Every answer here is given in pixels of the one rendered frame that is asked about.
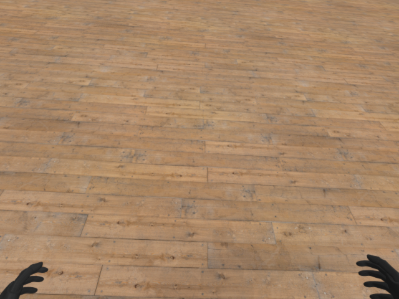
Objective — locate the right robot hand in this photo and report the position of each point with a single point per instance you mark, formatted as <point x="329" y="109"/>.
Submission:
<point x="386" y="272"/>

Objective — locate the left robot hand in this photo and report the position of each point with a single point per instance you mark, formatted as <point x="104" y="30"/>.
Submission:
<point x="15" y="288"/>

